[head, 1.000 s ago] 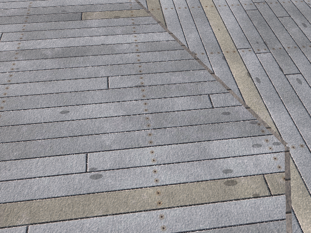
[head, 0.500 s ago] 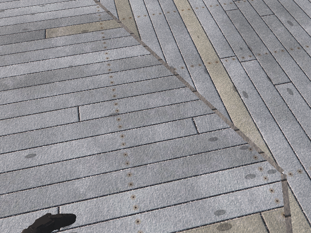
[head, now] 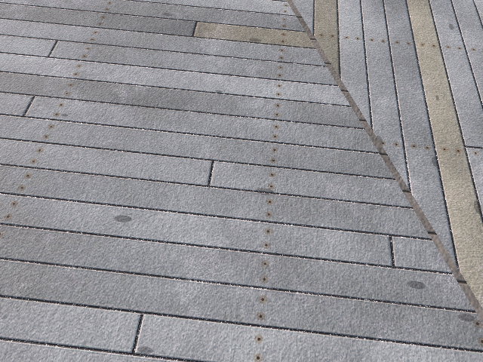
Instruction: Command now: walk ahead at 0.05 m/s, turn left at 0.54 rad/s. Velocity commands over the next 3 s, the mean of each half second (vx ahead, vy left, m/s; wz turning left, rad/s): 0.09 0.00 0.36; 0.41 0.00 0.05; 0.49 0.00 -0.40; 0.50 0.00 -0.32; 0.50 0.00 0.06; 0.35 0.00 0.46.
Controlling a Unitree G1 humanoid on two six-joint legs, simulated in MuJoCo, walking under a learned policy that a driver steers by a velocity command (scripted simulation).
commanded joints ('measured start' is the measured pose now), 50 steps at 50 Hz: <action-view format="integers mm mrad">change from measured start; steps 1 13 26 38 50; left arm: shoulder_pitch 1 8 181 182 -2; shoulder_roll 96 79 111 10 20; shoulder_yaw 23 16 17 -22 -17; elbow -69 -65 -4 -12 -74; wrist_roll -9 -7 -13 -1 -15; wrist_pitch -5 5 -56 -65 -79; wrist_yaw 3 3 14 -24 -47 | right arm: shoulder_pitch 52 6 -44 301 188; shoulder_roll -167 -154 -53 -200 -113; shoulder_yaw -48 -38 -12 -53 -13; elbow -61 -68 -31 57 82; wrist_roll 15 0 12 20 5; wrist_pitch -19 13 -56 -79 -107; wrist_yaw -11 -42 -22 -29 -14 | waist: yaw -17 -21 58 -111 -31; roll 46 180 -127 156 85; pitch -226 -199 -23 -209 -8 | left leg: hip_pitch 362 167 -282 661 342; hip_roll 272 187 37 274 202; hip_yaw -359 -375 -34 -331 -82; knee -198 -221 337 -219 -464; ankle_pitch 463 94 -63 -131 226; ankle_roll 228 165 -81 102 143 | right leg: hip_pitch -278 -1 302 -189 -344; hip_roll -8 21 -205 -42 -90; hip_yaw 141 121 360 68 85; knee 198 -273 -863 -207 -231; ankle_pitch -7 194 106 214 559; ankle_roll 6 34 -200 -71 -25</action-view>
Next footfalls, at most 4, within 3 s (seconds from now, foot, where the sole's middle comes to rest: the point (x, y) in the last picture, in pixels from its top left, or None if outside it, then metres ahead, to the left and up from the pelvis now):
0.34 right None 0.10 -0.15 -0.77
0.74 left None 0.17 0.14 -0.77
1.24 right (253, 312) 0.55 -0.03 -0.77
1.72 left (192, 223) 0.83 0.16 -0.77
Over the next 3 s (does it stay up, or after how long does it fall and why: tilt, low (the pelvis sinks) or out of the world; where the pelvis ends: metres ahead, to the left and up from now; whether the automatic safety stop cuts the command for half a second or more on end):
stays up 1.29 -0.04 0.01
